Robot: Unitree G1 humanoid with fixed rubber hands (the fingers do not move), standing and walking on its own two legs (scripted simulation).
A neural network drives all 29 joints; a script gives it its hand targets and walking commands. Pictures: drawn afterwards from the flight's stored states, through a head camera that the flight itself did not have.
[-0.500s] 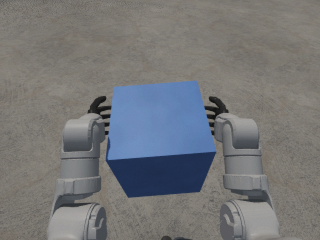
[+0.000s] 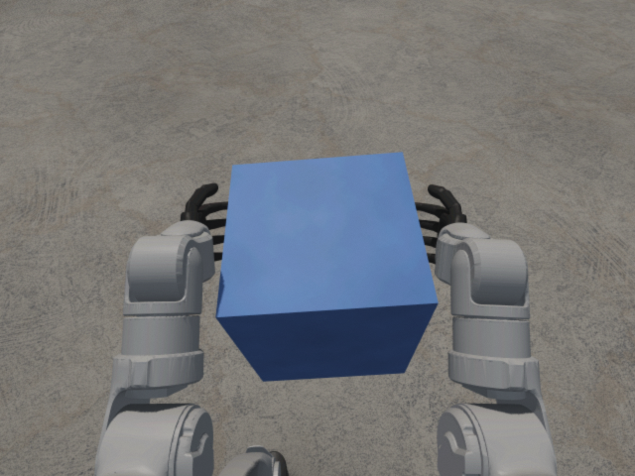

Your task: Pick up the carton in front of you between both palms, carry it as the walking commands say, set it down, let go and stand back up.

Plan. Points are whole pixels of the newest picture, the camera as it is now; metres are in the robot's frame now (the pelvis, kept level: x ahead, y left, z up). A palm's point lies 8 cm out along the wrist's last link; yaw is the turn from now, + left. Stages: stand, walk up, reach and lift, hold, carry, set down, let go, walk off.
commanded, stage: carry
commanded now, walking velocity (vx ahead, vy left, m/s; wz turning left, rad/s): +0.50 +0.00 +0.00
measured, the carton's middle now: (325, 278) +0.36 +0.00 +0.04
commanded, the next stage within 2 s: none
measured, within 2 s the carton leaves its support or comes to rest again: neither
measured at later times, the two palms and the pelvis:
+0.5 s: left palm (239, 137) +0.58 +0.14 +0.11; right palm (429, 137) +0.57 -0.15 +0.12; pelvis +0.30 +0.00 +0.01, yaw -1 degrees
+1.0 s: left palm (262, 78) +0.76 +0.13 +0.11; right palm (420, 75) +0.77 -0.17 +0.11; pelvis +0.50 -0.02 +0.01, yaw +0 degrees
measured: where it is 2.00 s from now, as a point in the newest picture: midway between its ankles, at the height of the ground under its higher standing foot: (324, 382)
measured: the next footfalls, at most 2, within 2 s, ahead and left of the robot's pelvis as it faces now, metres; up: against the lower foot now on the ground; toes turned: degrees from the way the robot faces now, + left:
left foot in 0.06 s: +0.22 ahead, +0.10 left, +0.00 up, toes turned +5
right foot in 0.56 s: +0.52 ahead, -0.12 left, +0.00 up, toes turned -1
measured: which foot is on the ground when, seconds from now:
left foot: up 0.00-0.04, down 0.06-0.56, up 0.58-0.86, down 0.88-1.00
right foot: down 0.00-0.08, up 0.10-0.54, down 0.56-1.00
